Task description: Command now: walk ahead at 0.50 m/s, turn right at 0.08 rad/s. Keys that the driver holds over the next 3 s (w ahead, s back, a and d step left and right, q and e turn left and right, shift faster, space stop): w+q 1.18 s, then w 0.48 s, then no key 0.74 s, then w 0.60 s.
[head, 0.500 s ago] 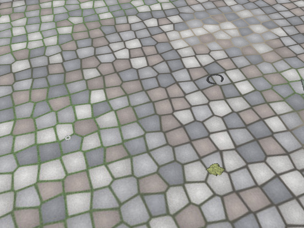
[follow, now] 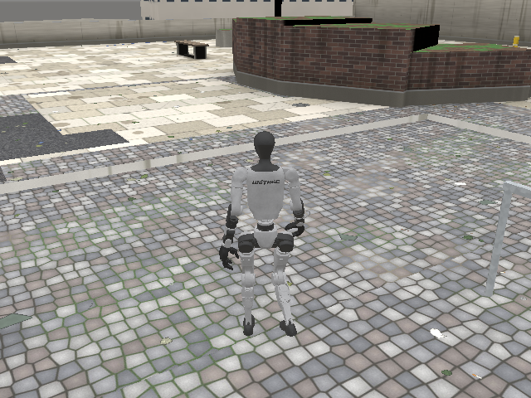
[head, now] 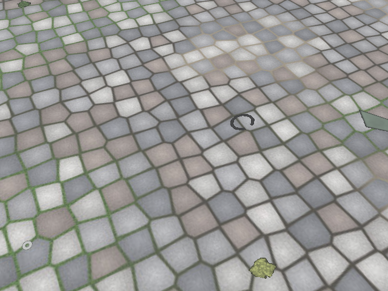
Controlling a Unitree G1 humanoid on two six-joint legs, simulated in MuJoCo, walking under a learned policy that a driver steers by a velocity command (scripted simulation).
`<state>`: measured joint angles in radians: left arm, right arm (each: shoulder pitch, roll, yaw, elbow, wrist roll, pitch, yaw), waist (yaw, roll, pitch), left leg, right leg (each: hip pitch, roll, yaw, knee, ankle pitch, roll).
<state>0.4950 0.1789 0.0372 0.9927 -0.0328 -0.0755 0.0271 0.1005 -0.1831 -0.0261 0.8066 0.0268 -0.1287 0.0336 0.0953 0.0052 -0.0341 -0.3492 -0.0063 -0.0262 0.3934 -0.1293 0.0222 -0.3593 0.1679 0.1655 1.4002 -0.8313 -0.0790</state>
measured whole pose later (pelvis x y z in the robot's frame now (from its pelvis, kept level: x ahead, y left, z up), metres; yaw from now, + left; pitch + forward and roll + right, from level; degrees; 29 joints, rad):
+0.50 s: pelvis +0.25 -0.04 +0.00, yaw +13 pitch +3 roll +0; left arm 0.15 0.21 0.05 0.77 0.00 -0.11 0.00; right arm 0.37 -0.27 -0.08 0.85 0.03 -0.05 -0.02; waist -0.03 0.04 -0.05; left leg -0.52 0.00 -0.08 1.19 -0.34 0.03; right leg -0.36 0.00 -0.03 0.49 -0.19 -0.02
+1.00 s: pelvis +0.46 +0.09 -0.02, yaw +31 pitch +3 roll +0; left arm 0.28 0.28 0.07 0.87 -0.02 -0.11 0.00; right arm 0.12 -0.26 -0.08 0.66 0.02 -0.04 0.04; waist 0.03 0.00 0.04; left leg -0.48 -0.06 0.03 0.63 -0.21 0.09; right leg -0.31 -0.07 -0.02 1.19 -0.47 0.02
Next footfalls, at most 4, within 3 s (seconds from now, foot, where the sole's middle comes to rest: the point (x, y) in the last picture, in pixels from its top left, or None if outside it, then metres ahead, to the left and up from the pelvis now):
0.36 right None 0.35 -0.13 -0.78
0.92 left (154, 283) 0.52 0.21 -0.78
1.40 right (168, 199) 0.86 0.22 -0.78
1.88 left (87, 184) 0.90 0.56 -0.78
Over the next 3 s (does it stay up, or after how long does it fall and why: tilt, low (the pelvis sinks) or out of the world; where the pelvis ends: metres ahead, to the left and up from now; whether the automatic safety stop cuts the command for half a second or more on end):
stays up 1.07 0.55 0.00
